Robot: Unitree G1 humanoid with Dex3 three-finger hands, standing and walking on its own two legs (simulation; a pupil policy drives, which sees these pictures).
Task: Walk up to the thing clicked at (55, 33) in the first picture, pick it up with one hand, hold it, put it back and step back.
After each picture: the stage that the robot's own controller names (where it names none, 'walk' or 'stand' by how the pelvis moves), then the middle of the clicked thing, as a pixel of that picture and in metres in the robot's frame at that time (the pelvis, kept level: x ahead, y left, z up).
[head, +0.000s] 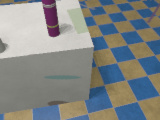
stand; (51, 15) +0.78 +0.18 +0.00
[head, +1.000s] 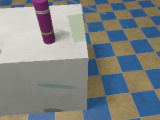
walk; (45, 22) +0.71 +0.23 +0.02
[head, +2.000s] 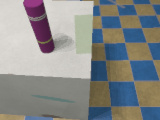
rise first; (41, 28) +0.56 +0.19 +0.04
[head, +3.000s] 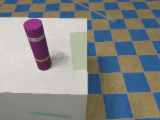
stand; (39, 47) +0.53 +0.20 +0.00
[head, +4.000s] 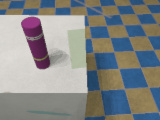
stand; (37, 46) +0.52 +0.20 +0.00
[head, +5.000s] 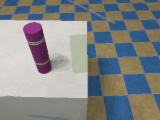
stand; (39, 51) +0.52 +0.20 +0.00
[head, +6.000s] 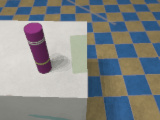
stand; (39, 50) +0.52 +0.20 +0.00
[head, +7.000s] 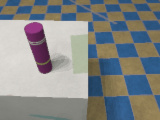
stand; (40, 50) +0.52 +0.19 +0.00
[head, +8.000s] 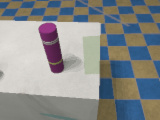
rise first; (53, 50) +0.52 +0.17 +0.00
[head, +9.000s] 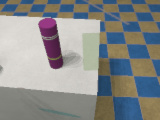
go down; (52, 46) +0.54 +0.17 +0.00
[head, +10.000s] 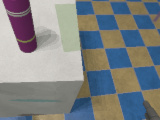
go down; (22, 24) +0.53 +0.16 +0.05
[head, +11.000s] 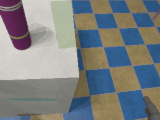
approach; (15, 20) +0.54 +0.17 +0.07
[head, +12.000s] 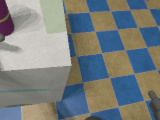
close in; out of the picture +0.55 +0.18 +0.10
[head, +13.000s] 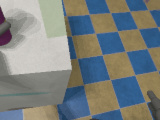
lift; out of the picture +0.53 +0.19 +0.10
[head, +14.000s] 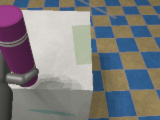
lift; (18, 54) +0.35 +0.18 +0.17
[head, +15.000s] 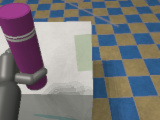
hold; (27, 53) +0.33 +0.16 +0.20
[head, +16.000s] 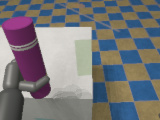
hold; (31, 62) +0.33 +0.16 +0.17
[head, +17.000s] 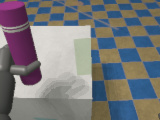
crouch; (22, 48) +0.38 +0.18 +0.18
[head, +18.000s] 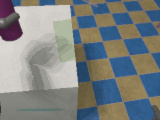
lower; out of the picture +0.52 +0.19 +0.22
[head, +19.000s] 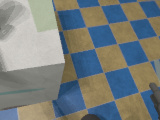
lower; out of the picture +0.57 +0.19 +0.11
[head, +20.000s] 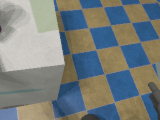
lower; out of the picture +0.56 +0.20 +0.11
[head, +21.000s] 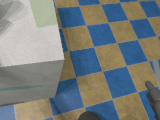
lower; out of the picture +0.57 +0.19 +0.12
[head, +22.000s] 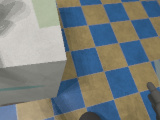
lower; out of the picture +0.57 +0.20 +0.11
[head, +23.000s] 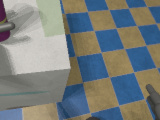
open; out of the picture +0.55 +0.17 +0.10
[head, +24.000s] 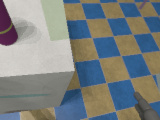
sink last; out of the picture +0.53 +0.19 +0.09
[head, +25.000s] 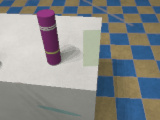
sink last; (50, 39) +0.55 +0.19 +0.05
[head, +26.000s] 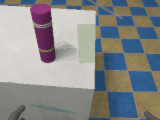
stand; (44, 36) +0.53 +0.17 +0.06
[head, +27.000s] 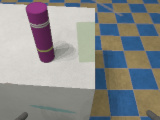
stand; (42, 36) +0.52 +0.17 +0.06
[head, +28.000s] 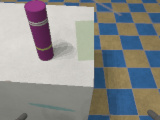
stand; (41, 34) +0.53 +0.18 +0.07
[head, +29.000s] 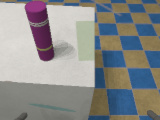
stand; (42, 34) +0.53 +0.17 +0.07
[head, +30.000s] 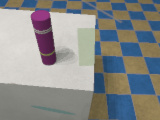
stand; (45, 41) +0.53 +0.17 +0.03
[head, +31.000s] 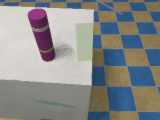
walk; (43, 38) +0.55 +0.18 +0.01
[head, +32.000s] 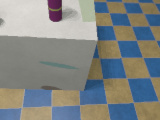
walk; out of the picture +0.75 +0.14 +0.02
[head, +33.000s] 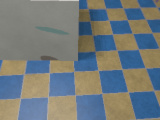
walk; out of the picture +1.07 +0.26 +0.03
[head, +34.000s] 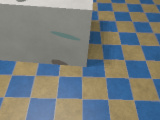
stand; out of the picture +1.15 +0.14 +0.01
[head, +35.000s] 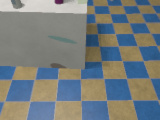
stand; out of the picture +1.16 +0.17 +0.00
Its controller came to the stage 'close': yes
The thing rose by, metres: 0.20
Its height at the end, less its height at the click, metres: +0.00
